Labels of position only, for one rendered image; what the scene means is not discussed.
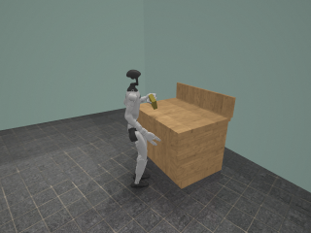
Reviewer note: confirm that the robot right upper arm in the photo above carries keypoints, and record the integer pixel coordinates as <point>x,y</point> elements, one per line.
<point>131,99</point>

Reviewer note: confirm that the right robot shin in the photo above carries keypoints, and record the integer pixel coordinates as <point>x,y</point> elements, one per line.
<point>140,168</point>

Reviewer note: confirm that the robot left forearm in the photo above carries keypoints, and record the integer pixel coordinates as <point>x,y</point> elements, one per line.
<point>143,99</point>

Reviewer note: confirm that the robot right forearm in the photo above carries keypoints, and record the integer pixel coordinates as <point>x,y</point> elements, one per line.
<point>136,125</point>

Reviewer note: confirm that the robot torso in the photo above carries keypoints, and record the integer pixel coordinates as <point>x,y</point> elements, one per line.
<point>136,108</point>

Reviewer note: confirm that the right robot hand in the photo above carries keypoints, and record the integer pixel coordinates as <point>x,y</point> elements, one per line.
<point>150,137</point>

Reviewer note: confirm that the table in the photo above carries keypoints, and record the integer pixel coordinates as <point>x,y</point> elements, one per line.
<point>192,130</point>

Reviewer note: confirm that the sponge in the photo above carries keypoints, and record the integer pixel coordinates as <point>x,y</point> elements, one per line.
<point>153,100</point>

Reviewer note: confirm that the left robot hand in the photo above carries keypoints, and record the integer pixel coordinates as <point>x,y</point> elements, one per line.
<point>148,99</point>

